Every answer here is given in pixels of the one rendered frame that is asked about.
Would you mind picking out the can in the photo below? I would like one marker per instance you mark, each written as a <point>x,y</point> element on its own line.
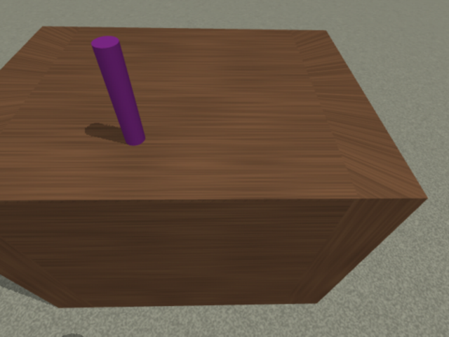
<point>107,50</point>

